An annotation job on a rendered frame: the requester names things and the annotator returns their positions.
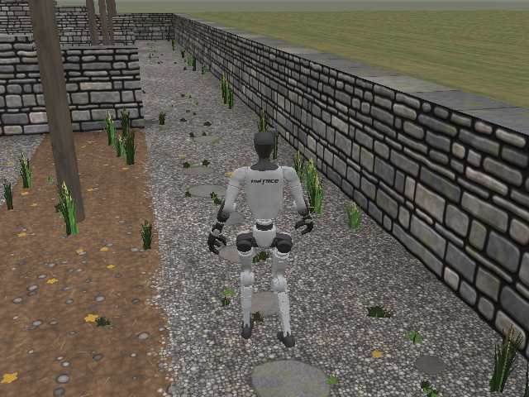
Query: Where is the left robot foot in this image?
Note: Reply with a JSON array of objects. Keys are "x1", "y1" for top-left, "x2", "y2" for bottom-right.
[{"x1": 241, "y1": 318, "x2": 254, "y2": 339}]

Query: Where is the robot left shin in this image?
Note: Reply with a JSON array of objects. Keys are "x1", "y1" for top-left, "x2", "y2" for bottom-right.
[{"x1": 241, "y1": 272, "x2": 253, "y2": 328}]

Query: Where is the right robot hand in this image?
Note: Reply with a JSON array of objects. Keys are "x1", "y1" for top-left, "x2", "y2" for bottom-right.
[{"x1": 295, "y1": 220, "x2": 313, "y2": 235}]

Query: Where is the left robot hand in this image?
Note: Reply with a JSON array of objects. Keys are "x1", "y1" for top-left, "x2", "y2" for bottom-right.
[{"x1": 207, "y1": 233, "x2": 226, "y2": 254}]

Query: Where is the robot left upper arm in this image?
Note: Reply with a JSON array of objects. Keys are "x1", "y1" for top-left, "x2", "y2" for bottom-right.
[{"x1": 222, "y1": 167, "x2": 247, "y2": 213}]

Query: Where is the robot right upper arm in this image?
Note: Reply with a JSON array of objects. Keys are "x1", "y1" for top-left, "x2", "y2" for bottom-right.
[{"x1": 282, "y1": 166, "x2": 307, "y2": 211}]

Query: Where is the robot left forearm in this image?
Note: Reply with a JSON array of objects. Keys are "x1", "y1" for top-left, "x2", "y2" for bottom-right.
[{"x1": 211, "y1": 200, "x2": 230, "y2": 237}]

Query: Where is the robot right forearm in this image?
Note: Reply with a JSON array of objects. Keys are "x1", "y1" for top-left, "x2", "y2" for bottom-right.
[{"x1": 298, "y1": 198, "x2": 312, "y2": 223}]

